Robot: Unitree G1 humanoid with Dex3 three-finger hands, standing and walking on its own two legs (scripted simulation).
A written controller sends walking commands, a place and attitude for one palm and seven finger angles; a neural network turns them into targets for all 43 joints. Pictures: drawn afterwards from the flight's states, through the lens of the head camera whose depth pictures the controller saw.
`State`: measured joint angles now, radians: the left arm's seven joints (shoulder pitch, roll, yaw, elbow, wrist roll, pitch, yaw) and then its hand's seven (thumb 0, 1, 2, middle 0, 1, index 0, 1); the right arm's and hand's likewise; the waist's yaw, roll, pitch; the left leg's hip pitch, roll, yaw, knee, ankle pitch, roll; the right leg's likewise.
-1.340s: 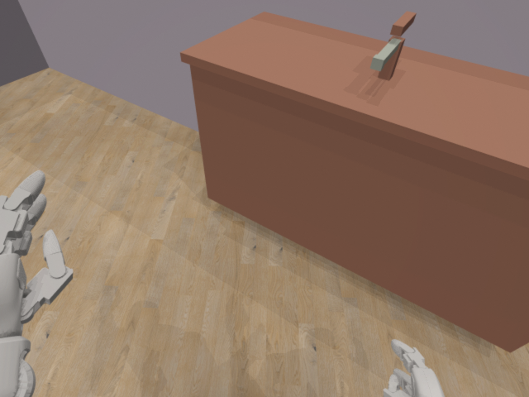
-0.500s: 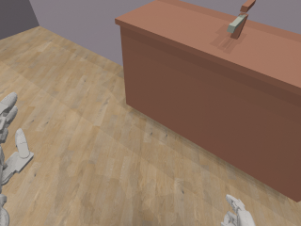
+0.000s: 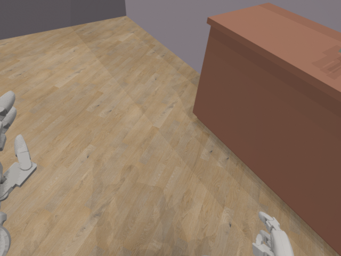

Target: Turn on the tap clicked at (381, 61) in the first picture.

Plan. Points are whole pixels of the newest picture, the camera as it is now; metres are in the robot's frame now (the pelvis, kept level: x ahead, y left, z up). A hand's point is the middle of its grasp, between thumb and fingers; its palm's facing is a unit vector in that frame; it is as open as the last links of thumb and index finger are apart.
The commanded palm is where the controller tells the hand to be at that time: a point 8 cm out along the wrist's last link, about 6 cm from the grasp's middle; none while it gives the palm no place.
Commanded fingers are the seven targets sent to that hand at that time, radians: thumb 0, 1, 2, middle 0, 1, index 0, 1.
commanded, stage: walk around to get in front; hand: left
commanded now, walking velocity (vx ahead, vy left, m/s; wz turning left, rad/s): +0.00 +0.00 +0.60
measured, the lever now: out of the picture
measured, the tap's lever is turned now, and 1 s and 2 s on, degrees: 0 0 0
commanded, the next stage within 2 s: none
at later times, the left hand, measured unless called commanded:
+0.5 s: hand out of the picture +0.06 +0.25 +0.19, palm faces +0.63 -0.66 -0.41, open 7.4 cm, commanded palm +0.00 +0.28 +0.19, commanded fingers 0.00 0.90 0.90 -0.20 -0.30 -0.20 -0.30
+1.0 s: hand out of the picture -0.10 +0.25 +0.18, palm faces +0.81 -0.40 -0.43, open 7.4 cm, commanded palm -0.15 +0.25 +0.19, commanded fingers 0.00 0.90 0.90 -0.20 -0.30 -0.20 -0.30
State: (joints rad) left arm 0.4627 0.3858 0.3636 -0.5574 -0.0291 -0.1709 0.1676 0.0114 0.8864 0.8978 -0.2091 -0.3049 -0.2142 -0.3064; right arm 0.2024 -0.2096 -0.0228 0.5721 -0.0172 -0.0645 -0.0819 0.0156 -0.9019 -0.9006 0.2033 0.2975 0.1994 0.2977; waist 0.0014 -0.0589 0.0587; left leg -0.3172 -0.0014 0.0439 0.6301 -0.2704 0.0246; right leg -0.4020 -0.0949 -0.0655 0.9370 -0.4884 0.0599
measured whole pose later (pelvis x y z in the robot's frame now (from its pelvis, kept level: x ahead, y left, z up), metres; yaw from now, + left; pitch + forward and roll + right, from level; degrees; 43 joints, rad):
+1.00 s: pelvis -0.12 -0.07 +0.01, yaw +34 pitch -1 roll -1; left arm 0.47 0.38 0.36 -0.48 -0.04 -0.13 0.15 0.01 0.89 0.90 -0.21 -0.30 -0.21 -0.31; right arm 0.23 -0.15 0.04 0.59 0.00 -0.09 -0.04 0.01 -0.90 -0.90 0.21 0.30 0.20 0.30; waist 0.04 0.04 0.01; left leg -0.39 -0.02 -0.09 0.57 -0.22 -0.01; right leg -0.22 0.00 -0.07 0.52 -0.32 0.02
